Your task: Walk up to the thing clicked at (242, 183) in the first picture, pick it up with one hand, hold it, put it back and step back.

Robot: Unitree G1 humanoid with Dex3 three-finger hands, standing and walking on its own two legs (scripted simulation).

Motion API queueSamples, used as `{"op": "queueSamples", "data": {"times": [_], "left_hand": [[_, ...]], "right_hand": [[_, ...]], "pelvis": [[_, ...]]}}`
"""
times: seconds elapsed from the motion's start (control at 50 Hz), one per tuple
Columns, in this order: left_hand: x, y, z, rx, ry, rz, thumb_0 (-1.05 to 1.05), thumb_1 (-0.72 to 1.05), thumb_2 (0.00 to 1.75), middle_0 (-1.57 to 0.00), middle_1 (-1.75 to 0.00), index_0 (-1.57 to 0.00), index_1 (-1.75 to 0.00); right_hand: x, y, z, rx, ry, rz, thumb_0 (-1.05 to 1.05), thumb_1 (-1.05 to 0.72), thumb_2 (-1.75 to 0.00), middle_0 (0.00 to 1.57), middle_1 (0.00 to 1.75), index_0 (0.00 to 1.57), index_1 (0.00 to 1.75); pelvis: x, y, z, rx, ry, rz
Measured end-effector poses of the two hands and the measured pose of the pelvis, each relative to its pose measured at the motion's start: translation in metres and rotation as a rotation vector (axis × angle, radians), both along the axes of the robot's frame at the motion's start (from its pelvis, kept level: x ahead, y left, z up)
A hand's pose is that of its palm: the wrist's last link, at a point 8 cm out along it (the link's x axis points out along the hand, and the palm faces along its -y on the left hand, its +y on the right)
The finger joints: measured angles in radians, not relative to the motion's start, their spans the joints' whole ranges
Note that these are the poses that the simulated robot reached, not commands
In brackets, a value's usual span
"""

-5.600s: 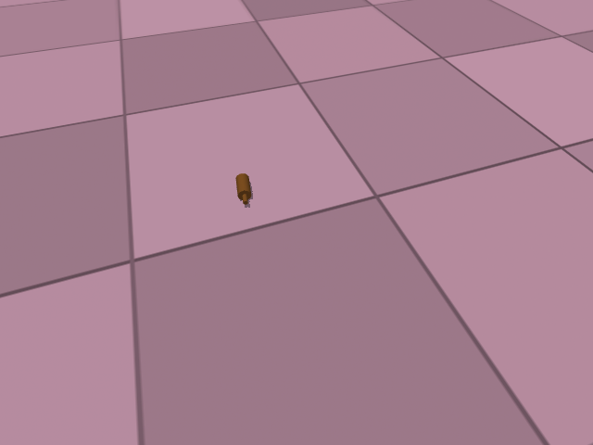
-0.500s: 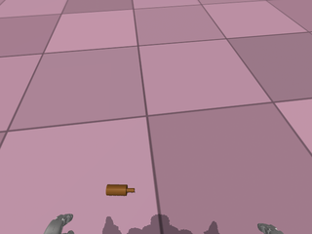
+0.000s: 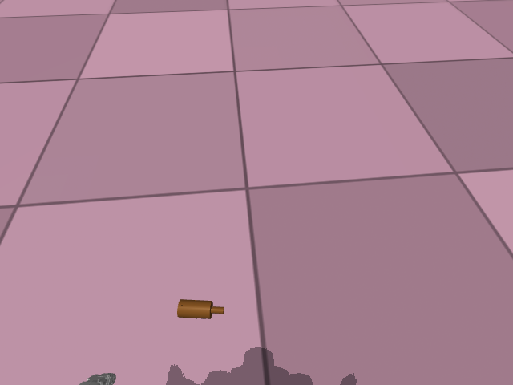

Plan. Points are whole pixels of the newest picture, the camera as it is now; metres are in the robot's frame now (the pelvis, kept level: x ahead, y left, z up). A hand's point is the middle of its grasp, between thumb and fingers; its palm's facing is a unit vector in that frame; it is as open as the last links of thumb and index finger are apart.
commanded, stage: walk up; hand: left
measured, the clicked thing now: (201, 309) +0.45 +0.24 -0.75
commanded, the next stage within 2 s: stand in 0.20 s
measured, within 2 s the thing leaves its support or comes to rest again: neither
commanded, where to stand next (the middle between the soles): +0.07 -0.01 m, yaw +0 degrees
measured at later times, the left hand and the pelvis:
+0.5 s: hand out of the picture +0.08 +0.26 -0.15, palm faces -0.01 -0.94 -0.34, open 7.4 cm; pelvis +0.00 +0.00 +0.00, yaw +0 degrees
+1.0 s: hand out of the picture +0.07 +0.25 -0.15, palm faces -0.04 -0.94 -0.34, open 7.4 cm; pelvis -0.01 -0.01 +0.00, yaw -1 degrees
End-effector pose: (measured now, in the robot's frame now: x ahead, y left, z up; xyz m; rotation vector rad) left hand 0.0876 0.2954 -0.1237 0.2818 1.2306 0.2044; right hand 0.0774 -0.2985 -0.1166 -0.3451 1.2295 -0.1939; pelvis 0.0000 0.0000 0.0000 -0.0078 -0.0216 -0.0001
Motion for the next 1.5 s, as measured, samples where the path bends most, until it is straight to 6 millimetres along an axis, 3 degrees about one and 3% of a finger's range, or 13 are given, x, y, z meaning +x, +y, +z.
{"op": "queueSamples", "data": {"times": [0.36, 0.64, 0.92, 1.5], "left_hand": [[-0.006, 0.005, 0.006, 0.014, -0.002, -0.010, 0.01, 0.90, 0.89, -0.20, -0.30, -0.20, -0.30], [-0.024, 0.003, 0.009, 0.028, 0.025, -0.014, 0.01, 0.90, 0.89, -0.20, -0.30, -0.20, -0.30], [-0.028, -0.004, 0.007, 0.023, 0.030, -0.027, 0.01, 0.90, 0.89, -0.20, -0.30, -0.20, -0.30], [-0.023, -0.004, 0.007, 0.022, 0.025, -0.045, 0.01, 0.90, 0.89, -0.20, -0.30, -0.20, -0.30]], "right_hand": [[0.021, 0.011, 0.002, 0.020, -0.053, 0.026, 0.01, -0.91, -0.90, 0.21, 0.30, 0.20, 0.30], [0.001, 0.005, -0.002, 0.031, -0.021, 0.004, 0.01, -0.91, -0.90, 0.21, 0.30, 0.20, 0.30], [-0.021, -0.003, -0.002, 0.023, 0.016, -0.017, 0.01, -0.91, -0.90, 0.21, 0.30, 0.20, 0.30], [-0.024, -0.003, -0.001, 0.021, 0.016, -0.021, 0.01, -0.91, -0.90, 0.21, 0.30, 0.20, 0.30]], "pelvis": [[-0.001, 0.004, 0.003, 0.004, -0.003, -0.004], [-0.006, 0.001, 0.004, 0.008, -0.013, -0.009], [-0.009, -0.004, 0.004, 0.007, -0.013, -0.014], [-0.008, -0.004, 0.004, 0.005, -0.010, -0.024]]}}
